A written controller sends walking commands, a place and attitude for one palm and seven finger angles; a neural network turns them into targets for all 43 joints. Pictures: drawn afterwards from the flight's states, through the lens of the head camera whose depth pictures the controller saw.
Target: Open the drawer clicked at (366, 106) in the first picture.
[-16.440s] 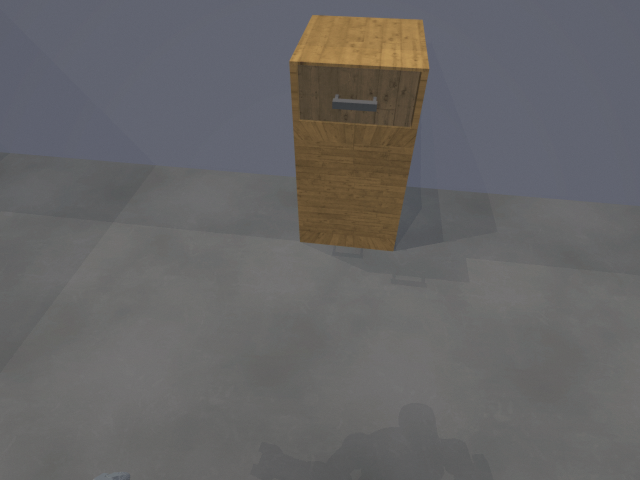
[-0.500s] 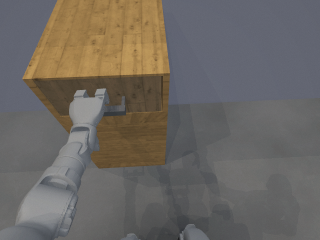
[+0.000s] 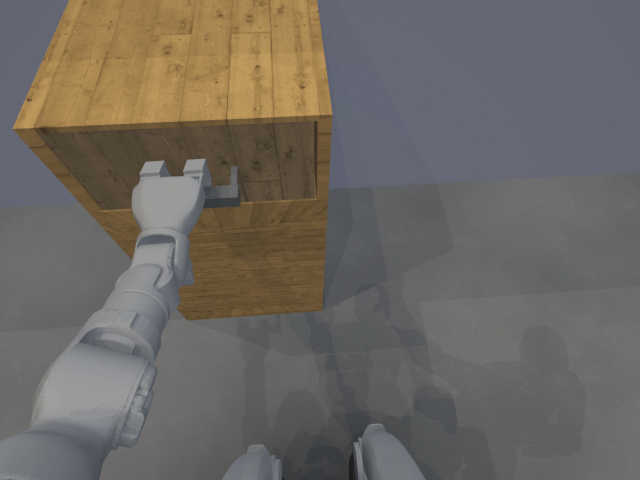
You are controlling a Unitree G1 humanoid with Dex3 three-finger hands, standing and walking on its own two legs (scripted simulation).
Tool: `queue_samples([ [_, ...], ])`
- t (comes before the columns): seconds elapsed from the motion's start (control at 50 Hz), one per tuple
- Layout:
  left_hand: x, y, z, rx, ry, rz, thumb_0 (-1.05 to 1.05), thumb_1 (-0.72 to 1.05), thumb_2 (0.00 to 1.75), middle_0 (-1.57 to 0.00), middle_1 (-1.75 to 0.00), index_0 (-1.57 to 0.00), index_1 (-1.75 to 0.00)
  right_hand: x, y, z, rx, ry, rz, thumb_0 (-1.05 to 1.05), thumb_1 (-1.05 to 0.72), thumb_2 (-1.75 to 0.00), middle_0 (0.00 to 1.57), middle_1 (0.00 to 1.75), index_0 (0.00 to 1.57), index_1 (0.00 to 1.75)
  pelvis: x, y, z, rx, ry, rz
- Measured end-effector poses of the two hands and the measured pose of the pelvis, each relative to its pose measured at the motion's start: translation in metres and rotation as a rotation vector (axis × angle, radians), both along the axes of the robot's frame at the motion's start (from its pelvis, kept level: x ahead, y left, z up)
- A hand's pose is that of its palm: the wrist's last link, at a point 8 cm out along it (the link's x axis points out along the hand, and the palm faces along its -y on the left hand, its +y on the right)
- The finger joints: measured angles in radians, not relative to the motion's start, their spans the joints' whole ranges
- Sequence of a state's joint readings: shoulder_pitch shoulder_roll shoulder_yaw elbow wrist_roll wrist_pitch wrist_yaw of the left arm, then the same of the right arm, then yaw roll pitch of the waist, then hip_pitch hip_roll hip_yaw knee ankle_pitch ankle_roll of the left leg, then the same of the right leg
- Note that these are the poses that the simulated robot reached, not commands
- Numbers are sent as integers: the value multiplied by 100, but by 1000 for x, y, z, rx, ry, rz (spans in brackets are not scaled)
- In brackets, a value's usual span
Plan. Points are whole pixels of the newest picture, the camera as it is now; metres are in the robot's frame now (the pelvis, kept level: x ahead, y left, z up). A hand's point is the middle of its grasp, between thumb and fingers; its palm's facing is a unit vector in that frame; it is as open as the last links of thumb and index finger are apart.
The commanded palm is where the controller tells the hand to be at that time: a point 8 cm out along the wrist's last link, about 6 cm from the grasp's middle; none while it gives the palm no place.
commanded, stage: lower the fingers behind the handle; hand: left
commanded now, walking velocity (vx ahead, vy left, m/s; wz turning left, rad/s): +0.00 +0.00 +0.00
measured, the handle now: (194, 186) +0.53 +0.16 -0.01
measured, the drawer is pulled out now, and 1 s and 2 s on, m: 0.00 0.00 0.03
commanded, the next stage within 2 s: close the thumb around the handle in 0.60 s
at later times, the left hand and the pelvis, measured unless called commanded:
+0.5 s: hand (186, 225) +0.47 +0.17 -0.03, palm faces -0.06 -0.01 -1.00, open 13.8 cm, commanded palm +0.45 +0.18 +0.02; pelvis +0.00 +0.00 -0.01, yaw +0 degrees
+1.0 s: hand (186, 226) +0.47 +0.17 -0.03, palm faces -0.05 -0.02 -1.00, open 11.3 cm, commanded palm +0.45 +0.17 +0.02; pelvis +0.01 +0.00 -0.01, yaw -1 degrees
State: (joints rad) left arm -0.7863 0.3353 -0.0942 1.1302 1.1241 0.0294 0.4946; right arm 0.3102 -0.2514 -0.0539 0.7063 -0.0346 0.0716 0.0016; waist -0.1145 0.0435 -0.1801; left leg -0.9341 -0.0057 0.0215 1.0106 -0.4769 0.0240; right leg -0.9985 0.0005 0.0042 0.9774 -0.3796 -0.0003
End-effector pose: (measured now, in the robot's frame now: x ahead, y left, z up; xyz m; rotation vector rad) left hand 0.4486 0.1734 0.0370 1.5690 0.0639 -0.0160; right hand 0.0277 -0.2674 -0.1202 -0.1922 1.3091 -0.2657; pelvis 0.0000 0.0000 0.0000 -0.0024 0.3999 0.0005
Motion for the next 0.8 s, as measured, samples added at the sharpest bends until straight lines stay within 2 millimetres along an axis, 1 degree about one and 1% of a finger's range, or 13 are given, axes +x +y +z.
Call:
queue_samples([
  [0.08,1,0,-13,-16,24,1,0,-49,30,-30,-122,-32,-120,-4,0,-3,-8,4,-4,1,-90,-90,20,30,20,30,-2,0,-5,0,18,-3],
  [0.18,3,2,-17,-12,-18,-13,0,-49,30,-30,-121,-32,-120,-10,0,-10,-9,30,-3,1,-90,-90,20,30,20,30,-2,0,-11,-3,34,-2],
  [0.32,4,0,-18,2,-40,5,0,-49,30,-32,-122,-32,-120,-11,3,-16,5,50,2,1,-90,-90,20,30,20,30,-3,0,-14,-5,40,4],
  [0.52,7,0,-16,-10,14,14,0,-49,30,-30,-121,-32,-120,-5,3,-11,0,17,-6,1,-90,-90,20,30,20,30,-1,0,-10,-2,32,-4],
  [0.74,6,1,-19,-10,-26,-2,0,-49,31,-29,-120,-32,-120,-1,0,-12,-3,37,4,1,-90,-90,20,30,20,30,3,-1,-11,-5,39,1],
  [0.8,7,0,-19,-6,-25,9,0,-46,32,-30,-120,-32,-120,1,0,-12,1,40,4,1,-90,-90,20,30,20,30,4,-1,-10,-6,39,2],
])
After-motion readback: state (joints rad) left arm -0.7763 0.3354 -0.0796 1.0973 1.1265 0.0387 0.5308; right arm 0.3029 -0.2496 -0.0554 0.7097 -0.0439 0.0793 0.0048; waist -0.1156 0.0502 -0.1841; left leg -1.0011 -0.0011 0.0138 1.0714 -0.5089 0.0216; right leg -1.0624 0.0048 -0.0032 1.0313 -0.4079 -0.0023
